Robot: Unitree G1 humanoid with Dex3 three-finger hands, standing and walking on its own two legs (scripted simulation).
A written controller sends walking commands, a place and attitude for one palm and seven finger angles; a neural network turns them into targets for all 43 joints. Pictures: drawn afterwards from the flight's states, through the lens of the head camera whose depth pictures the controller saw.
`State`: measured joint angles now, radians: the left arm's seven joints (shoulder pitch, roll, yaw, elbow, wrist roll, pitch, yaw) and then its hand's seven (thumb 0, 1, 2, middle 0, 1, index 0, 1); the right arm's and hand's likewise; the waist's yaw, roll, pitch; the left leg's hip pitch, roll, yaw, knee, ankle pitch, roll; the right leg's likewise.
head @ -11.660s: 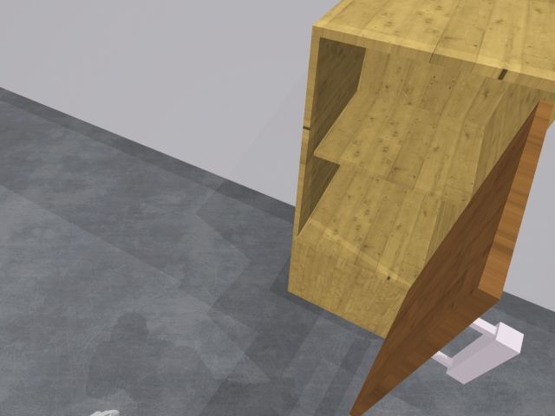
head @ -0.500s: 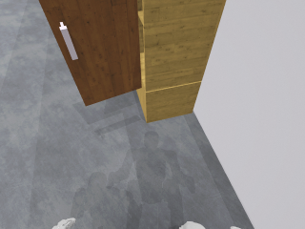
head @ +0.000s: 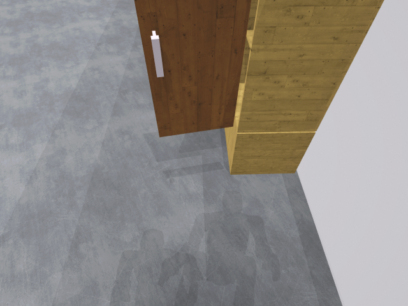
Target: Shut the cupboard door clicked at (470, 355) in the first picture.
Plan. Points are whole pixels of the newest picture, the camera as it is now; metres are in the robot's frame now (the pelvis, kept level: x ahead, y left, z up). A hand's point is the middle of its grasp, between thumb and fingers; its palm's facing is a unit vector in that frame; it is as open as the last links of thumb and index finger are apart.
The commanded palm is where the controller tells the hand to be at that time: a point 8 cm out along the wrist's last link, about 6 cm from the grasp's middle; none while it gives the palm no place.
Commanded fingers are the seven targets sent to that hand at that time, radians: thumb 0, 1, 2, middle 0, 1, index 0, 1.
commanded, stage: take the last steps up to it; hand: left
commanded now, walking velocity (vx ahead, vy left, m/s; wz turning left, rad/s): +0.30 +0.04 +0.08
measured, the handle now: (157, 54) +0.83 +0.24 +0.05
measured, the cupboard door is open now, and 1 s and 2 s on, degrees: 100 100 100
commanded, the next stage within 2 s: come to a stop and stand still in 1.14 s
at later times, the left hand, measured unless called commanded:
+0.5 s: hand (144, 268) +0.22 +0.17 -0.16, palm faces +0.01 -0.98 -0.22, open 7.4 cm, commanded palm none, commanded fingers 0.00 0.90 0.90 -0.20 -0.30 -0.20 -0.30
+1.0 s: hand (140, 271) +0.22 +0.18 -0.18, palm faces +0.17 -0.97 -0.15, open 7.3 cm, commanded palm none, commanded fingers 0.00 0.90 0.90 -0.20 -0.30 -0.20 -0.30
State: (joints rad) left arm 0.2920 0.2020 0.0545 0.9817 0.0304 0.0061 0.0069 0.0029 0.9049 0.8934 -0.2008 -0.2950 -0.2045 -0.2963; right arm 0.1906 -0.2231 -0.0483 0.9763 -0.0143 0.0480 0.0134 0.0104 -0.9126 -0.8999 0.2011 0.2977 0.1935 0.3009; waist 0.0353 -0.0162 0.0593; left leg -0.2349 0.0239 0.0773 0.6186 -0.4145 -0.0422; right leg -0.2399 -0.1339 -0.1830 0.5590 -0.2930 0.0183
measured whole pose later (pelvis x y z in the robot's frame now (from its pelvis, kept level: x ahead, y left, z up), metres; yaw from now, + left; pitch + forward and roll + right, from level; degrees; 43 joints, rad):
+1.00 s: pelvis +0.32 +0.03 -0.01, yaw +2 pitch -1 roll +0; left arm 0.44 0.13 0.04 1.15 0.02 -0.04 0.00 0.00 0.91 0.89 -0.20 -0.29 -0.20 -0.30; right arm 0.11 -0.17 -0.04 0.97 -0.03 -0.06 0.02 0.01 -0.91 -0.90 0.20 0.30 0.19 0.30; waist 0.06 -0.02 0.07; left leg -0.38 0.05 0.13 0.61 -0.22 0.04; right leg -0.11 -0.09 -0.13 0.71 -0.49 0.01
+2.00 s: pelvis +0.43 +0.08 +0.01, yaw +1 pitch +1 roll -2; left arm 0.26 0.24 0.08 1.06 0.02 0.07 0.01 0.00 0.91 0.89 -0.19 -0.29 -0.20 -0.30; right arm 0.24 -0.14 -0.02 1.01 -0.02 0.00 -0.05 0.01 -0.92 -0.90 0.21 0.30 0.20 0.30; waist 0.00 -0.04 0.06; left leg -0.19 0.03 0.05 0.40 -0.22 0.03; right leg -0.37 -0.01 0.02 0.97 -0.41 0.06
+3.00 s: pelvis +0.41 +0.03 +0.00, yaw +2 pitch -2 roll -1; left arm 0.33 0.11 0.00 1.09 0.02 -0.02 0.04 0.00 0.91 0.89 -0.20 -0.29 -0.20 -0.30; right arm 0.27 -0.17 -0.01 1.05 -0.01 -0.01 -0.03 0.02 -0.94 -0.90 0.20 0.30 0.19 0.30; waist 0.01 0.02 0.03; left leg -0.22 0.03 0.04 0.56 -0.31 0.00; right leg -0.16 0.01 -0.04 0.53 -0.33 -0.01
